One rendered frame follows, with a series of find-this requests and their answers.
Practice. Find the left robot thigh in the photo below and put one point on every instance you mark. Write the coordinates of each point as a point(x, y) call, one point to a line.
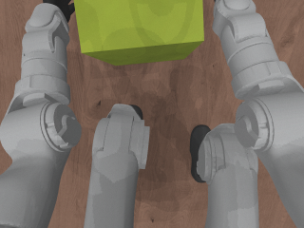
point(114, 174)

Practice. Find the robot right foot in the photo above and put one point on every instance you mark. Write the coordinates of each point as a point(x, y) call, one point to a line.
point(196, 138)

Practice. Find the left robot forearm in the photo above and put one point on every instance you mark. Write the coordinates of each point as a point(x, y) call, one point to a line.
point(44, 60)

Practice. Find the robot right upper arm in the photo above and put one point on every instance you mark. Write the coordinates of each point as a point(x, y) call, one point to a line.
point(273, 126)

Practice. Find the carton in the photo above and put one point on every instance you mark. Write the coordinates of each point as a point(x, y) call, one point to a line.
point(129, 32)

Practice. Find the right robot forearm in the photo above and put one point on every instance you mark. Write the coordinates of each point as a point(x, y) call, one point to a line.
point(249, 51)

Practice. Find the robot left upper arm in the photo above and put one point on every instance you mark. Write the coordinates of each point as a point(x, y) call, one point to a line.
point(39, 139)

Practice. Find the left robot hand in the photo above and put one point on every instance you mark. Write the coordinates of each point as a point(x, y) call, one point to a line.
point(67, 9)

